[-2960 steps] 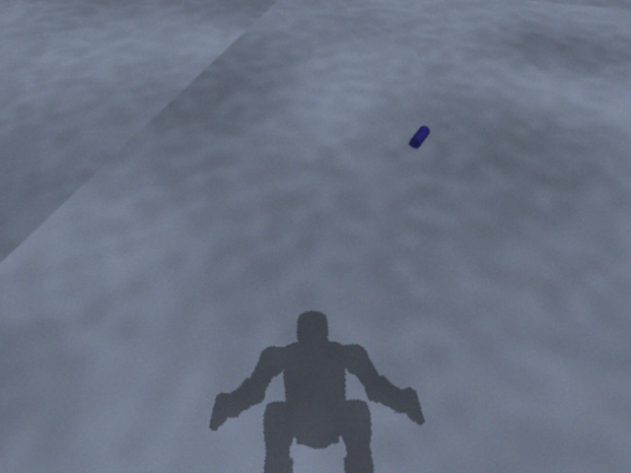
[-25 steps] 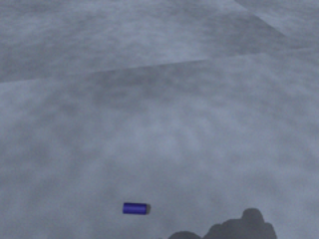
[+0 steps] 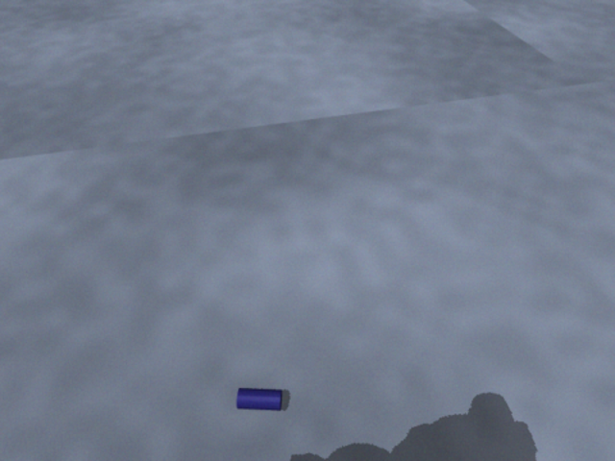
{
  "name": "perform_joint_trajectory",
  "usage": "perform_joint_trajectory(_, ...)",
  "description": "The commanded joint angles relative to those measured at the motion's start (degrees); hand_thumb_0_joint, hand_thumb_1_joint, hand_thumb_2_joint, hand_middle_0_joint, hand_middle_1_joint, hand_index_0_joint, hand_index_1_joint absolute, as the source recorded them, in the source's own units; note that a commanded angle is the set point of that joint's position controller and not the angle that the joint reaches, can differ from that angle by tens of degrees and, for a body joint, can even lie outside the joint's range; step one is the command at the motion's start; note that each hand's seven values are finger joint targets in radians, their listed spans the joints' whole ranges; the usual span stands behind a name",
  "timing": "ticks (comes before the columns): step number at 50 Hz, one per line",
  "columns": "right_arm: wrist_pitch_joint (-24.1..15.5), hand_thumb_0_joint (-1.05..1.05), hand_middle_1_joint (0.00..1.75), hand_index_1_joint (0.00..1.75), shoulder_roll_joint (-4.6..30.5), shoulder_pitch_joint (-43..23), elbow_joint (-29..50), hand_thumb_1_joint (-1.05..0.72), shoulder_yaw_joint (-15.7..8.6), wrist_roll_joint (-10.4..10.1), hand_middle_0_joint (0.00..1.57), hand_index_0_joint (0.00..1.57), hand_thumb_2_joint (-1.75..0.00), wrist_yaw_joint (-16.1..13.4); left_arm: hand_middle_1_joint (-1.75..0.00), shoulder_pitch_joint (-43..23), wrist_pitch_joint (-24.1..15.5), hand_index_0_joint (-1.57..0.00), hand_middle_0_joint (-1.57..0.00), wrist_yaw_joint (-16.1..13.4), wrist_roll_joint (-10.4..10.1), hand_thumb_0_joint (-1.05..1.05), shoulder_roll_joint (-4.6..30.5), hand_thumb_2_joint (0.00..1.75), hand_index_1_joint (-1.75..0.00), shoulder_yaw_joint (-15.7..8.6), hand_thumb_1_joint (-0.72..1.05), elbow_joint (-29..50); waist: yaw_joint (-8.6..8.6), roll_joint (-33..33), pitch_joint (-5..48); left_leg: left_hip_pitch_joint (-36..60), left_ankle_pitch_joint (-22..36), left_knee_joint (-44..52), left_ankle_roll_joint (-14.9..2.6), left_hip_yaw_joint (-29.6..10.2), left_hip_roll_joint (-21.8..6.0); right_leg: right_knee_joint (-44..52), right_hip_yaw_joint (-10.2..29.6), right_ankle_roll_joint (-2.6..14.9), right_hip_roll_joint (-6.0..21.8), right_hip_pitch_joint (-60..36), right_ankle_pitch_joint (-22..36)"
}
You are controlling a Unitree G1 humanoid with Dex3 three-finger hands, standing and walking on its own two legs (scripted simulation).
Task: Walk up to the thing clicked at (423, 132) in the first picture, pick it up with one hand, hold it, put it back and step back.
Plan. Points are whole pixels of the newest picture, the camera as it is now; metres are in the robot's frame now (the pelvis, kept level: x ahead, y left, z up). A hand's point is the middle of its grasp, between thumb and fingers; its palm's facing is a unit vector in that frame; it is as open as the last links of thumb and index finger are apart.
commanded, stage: stand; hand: left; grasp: from above
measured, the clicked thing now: (259, 399) +0.41 +0.17 -0.75
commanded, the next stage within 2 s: step back in 1.34 s
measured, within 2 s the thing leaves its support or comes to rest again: neither
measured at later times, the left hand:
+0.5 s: hand out of the picture +0.08 +0.24 -0.16, palm faces +0.02 -0.94 -0.33, open 7.4 cm
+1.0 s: hand out of the picture +0.08 +0.24 -0.16, palm faces +0.01 -0.94 -0.34, open 7.4 cm
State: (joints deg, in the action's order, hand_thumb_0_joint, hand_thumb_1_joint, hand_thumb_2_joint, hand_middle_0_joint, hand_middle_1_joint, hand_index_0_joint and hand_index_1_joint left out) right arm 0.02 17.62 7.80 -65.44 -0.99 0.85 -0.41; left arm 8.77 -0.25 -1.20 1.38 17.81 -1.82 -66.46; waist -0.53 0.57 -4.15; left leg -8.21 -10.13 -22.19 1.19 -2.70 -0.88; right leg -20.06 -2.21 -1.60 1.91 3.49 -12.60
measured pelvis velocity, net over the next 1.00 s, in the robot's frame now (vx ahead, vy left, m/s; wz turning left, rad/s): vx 0.01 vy -0.01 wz -0.01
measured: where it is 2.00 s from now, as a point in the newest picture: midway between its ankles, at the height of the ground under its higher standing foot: outside the picture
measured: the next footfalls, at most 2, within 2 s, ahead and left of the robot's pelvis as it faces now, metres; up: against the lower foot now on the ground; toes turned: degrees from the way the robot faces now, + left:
right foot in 2.00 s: -0.08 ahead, -0.11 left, +0.00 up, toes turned -1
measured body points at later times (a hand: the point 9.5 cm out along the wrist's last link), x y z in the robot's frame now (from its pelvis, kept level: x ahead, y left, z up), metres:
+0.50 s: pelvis +0.01 -0.01 +0.00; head +0.02 -0.01 +0.45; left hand +0.08 +0.29 -0.14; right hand +0.09 -0.30 -0.14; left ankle +0.03 +0.13 -0.75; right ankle -0.01 -0.14 -0.75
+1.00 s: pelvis +0.01 -0.01 +0.00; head +0.02 -0.01 +0.45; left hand +0.08 +0.29 -0.13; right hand +0.09 -0.30 -0.14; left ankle +0.03 +0.13 -0.75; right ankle -0.01 -0.14 -0.75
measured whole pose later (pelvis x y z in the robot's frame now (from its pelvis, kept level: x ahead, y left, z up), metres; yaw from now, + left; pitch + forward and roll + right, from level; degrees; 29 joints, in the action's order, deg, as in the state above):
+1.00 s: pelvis +0.01 -0.01 +0.00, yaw +0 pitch -3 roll +0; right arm -0.6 18.8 6.1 -65.7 0.1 0.5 -0.2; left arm 7.0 -0.6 -0.4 0.8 18.6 -1.6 -65.8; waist -0.2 0.4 -3.4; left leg -7.1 -10.1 -19.9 2.1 -2.6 -1.7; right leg -18.6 -2.1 -0.8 1.2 2.8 -12.9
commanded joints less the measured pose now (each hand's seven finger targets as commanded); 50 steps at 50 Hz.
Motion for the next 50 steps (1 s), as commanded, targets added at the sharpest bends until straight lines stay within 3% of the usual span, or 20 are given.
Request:
perform_joint_trajectory(1,-1.18,0.00,0.30,0.30,11.46,-2.42,3.47,-0.90,-1.91,0.19,0.20,0.20,-0.90,-0.99,-0.30,-1.85,-0.93,-0.20,-0.20,-0.61,-0.17,0.00,11.35,0.90,-0.30,-2.10,0.90,3.06,0.03,0.47,2.93,0.59,5.96,3.79,-2.65,-4.40,-4.98,4.53,4.47,1.96,5.37,1.39,5.65)
perform_joint_trajectory(10,-1.36,0.00,0.30,0.30,12.06,-2.94,3.38,-0.90,-1.49,0.05,0.20,0.20,-0.90,-1.19,-0.30,-2.52,-0.83,-0.20,-0.20,-0.45,-0.29,0.00,11.35,0.90,-0.30,-2.24,0.90,2.94,-0.03,0.69,4.19,1.81,11.26,3.40,-2.57,-3.99,-5.56,4.10,4.21,1.81,5.44,0.26,9.28)
perform_joint_trajectory(18,-1.40,0.00,0.30,0.30,12.06,-3.09,3.30,-0.90,-1.33,0.01,0.20,0.20,-0.90,-1.17,-0.30,-3.81,-0.92,-0.20,-0.20,-0.29,-0.32,0.00,11.85,0.90,-0.30,-2.39,0.90,3.30,0.17,0.15,4.37,1.58,11.42,3.75,-2.31,-3.78,-5.69,4.25,4.21,1.83,5.56,-0.09,9.54)
perform_joint_trajectory(24,-1.36,0.00,0.30,0.30,12.33,-3.72,3.32,-0.90,-1.33,-0.05,0.20,0.20,-0.90,-0.95,-0.30,-4.40,-0.90,-0.20,-0.20,-0.05,-0.26,0.00,12.27,0.90,-0.30,-2.28,0.90,3.47,0.36,0.24,3.23,0.50,7.12,4.96,-2.03,-4.04,-5.51,5.00,4.04,1.90,5.20,0.83,5.16)
perform_joint_trajectory(32,-1.65,0.00,0.30,0.30,12.62,-4.30,3.30,-0.90,-1.38,-0.02,0.20,0.20,-0.90,-0.88,-0.30,-4.10,-1.07,-0.20,-0.20,0.01,-0.38,0.00,12.54,0.90,-0.30,-2.22,0.90,3.80,0.04,0.56,4.82,1.92,12.43,4.29,-2.16,-3.94,-5.89,4.27,3.91,2.17,5.54,0.20,9.65)
perform_joint_trajectory(34,-1.52,0.00,0.30,0.30,12.68,-3.53,3.05,-0.90,-1.25,-0.13,0.20,0.20,-0.90,-0.83,-0.30,-4.65,-1.03,-0.20,-0.20,0.06,-0.52,0.00,12.53,0.90,-0.30,-2.17,0.90,3.79,0.52,0.22,4.31,1.18,9.96,4.84,-1.96,-3.83,-5.69,4.66,4.11,2.07,5.50,0.28,7.59)
perform_joint_trajectory(37,-1.57,0.00,0.30,0.30,12.88,-4.06,3.18,-0.90,-1.39,-0.03,0.20,0.20,-0.90,-0.86,-0.30,-4.39,-1.10,-0.20,-0.20,0.11,-0.40,0.00,12.67,0.90,-0.30,-2.10,0.90,3.98,0.28,-0.18,4.81,2.00,12.06,4.25,-2.07,-3.76,-6.03,4.48,4.14,2.19,5.66,0.36,8.72)
perform_joint_trajectory(43,-1.52,0.00,0.30,0.30,13.13,-4.02,3.13,-0.90,-1.31,-0.12,0.20,0.20,-0.90,-0.73,-0.30,-3.95,-1.12,-0.20,-0.20,0.14,-0.52,0.00,12.56,0.90,-0.30,-1.94,0.90,3.90,0.29,0.06,4.28,1.95,10.16,4.61,-2.06,-3.85,-5.83,4.91,4.04,2.15,5.49,0.86,7.72)
perform_joint_trajectory(46,-1.52,0.00,0.30,0.30,13.09,-3.57,3.12,-0.90,-1.20,-0.15,0.20,0.20,-0.90,-0.68,-0.30,-3.98,-1.34,-0.20,-0.20,0.10,-0.59,0.00,12.94,0.90,-0.30,-2.00,0.90,4.13,0.52,-0.27,5.05,2.68,12.84,3.90,-2.25,-3.50,-6.03,4.62,4.31,2.21,5.80,0.31,11.05)
perform_joint_trajectory(50,-1.57,0.00,0.30,0.30,13.06,-3.76,3.21,-0.90,-1.04,-0.19,0.20,0.20,-0.90,-0.70,-0.30,-3.73,-1.27,-0.20,-0.20,0.23,-0.65,0.00,12.90,0.90,-0.30,-1.93,0.90,4.12,0.55,0.45,4.28,2.07,10.80,4.53,-2.02,-3.21,-5.72,4.93,4.52,2.14,5.65,0.81,9.71)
